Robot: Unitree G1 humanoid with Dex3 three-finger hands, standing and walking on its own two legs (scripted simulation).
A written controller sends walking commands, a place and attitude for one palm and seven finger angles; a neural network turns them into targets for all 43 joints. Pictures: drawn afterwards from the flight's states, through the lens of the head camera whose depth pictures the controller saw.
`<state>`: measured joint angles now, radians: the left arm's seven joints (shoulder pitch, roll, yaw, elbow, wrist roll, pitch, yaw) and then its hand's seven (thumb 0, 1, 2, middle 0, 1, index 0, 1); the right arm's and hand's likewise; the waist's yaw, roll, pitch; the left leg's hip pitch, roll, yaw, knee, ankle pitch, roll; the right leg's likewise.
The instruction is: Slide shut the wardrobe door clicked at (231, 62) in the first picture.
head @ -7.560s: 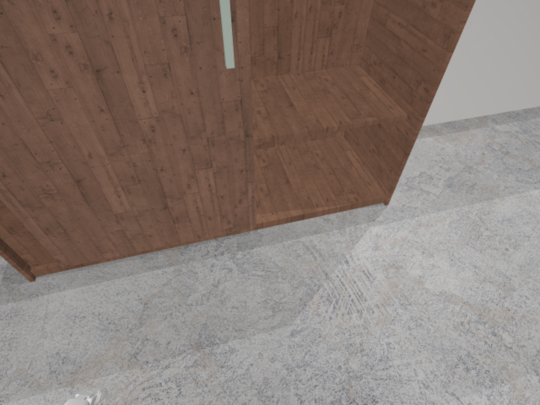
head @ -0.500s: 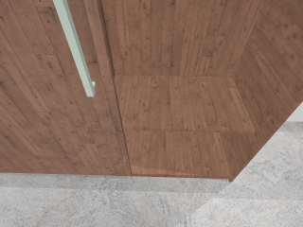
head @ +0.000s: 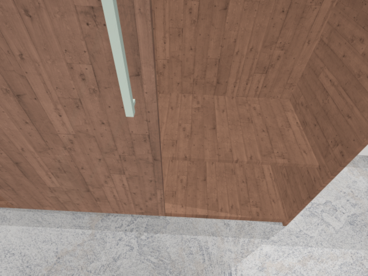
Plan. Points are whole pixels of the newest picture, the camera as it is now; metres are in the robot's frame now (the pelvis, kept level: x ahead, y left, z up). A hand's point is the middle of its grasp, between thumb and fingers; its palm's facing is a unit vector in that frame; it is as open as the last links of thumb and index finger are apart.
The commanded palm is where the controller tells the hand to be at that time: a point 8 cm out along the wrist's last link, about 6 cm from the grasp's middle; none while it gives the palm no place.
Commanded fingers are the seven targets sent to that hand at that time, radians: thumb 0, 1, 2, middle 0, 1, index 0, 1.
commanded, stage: look again from close up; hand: left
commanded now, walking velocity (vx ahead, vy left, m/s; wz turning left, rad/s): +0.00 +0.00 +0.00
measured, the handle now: (123, 60) +0.52 +0.18 +0.21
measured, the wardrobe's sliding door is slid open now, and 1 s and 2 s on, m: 0.67 0.67 0.67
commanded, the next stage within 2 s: raise the hand with hooked fingers in 0.80 s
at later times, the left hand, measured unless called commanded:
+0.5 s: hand out of the picture +0.01 +0.16 -0.18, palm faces +0.01 -0.99 -0.16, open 7.4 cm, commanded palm none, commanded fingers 0.00 0.90 0.90 -0.20 -0.30 -0.20 -0.30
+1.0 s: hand out of the picture +0.10 +0.18 -0.12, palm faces +0.18 -0.95 -0.23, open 7.3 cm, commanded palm +0.12 +0.21 -0.05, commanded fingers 0.00 0.76 0.84 -0.21 -0.39 -0.21 -0.39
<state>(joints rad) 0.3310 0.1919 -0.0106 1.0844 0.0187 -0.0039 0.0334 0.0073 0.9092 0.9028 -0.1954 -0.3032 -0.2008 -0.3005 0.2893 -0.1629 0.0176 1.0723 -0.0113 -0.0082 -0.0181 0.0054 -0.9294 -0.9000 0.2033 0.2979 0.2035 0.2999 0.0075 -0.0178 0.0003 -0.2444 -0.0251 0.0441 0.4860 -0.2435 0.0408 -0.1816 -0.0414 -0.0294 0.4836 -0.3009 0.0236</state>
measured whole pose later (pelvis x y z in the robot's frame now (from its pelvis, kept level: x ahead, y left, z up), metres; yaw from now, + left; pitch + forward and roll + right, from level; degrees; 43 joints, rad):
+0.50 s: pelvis +0.02 +0.00 +0.00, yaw +0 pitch +0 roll +0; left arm 0.30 0.14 -0.02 1.12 0.01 -0.01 0.04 0.01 0.91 0.90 -0.20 -0.30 -0.20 -0.30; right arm 0.27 -0.15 0.02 1.13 -0.01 -0.02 -0.03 0.01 -0.93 -0.90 0.20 0.30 0.20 0.30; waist 0.00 -0.03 0.02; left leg -0.20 -0.03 0.05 0.48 -0.27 0.04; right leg -0.14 -0.04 -0.02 0.47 -0.32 0.03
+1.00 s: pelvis +0.01 -0.02 +0.00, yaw +0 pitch +0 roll +1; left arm 0.50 0.19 0.01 0.40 -0.09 0.06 0.10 0.03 0.93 0.90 -0.20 -0.31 -0.21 -0.31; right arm 0.35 -0.17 0.01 0.96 0.03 -0.17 -0.07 0.01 -0.93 -0.90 0.21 0.30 0.21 0.30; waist 0.02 -0.03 0.02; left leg -0.23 -0.02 0.05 0.48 -0.26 0.01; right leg -0.20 -0.04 -0.03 0.55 -0.35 0.00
